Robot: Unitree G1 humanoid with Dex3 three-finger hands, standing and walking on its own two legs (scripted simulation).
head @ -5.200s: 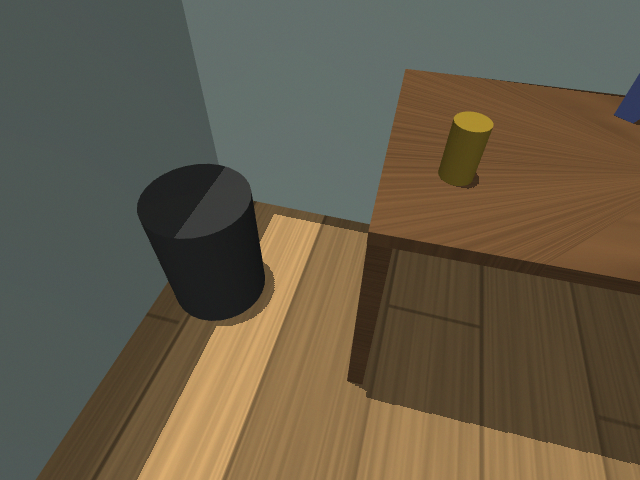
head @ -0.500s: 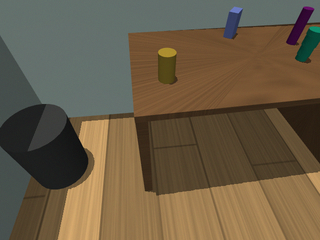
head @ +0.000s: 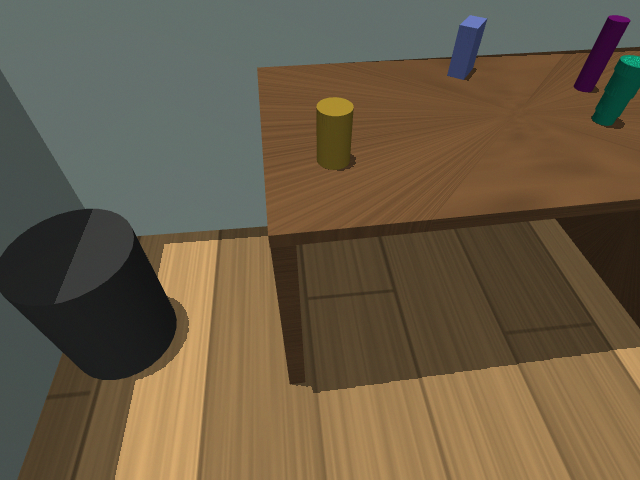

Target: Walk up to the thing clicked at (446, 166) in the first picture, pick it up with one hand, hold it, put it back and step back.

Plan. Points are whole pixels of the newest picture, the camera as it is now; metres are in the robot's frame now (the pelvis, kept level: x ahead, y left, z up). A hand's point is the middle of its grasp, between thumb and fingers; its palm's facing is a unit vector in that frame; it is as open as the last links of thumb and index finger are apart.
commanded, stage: stand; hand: right
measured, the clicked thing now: (334, 134) +0.77 -0.01 +0.01
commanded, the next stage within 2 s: walk up in 0.76 s
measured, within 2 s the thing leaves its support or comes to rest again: neither
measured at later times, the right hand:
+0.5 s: hand out of the picture +0.07 -0.25 -0.16, palm faces -0.02 +0.94 -0.33, open 7.4 cm
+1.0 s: hand out of the picture +0.10 -0.24 -0.16, palm faces -0.10 +0.92 -0.37, open 7.4 cm
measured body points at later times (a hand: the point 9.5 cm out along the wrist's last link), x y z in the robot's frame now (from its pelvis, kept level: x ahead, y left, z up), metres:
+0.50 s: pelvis +0.00 +0.00 +0.00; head +0.01 +0.00 +0.45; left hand +0.07 +0.30 -0.13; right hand +0.07 -0.30 -0.13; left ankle -0.01 +0.14 -0.75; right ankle +0.01 -0.13 -0.75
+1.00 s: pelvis +0.03 +0.05 -0.01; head +0.04 +0.05 +0.44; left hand +0.04 +0.39 -0.13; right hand +0.10 -0.28 -0.13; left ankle +0.06 +0.19 -0.72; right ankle +0.01 -0.13 -0.75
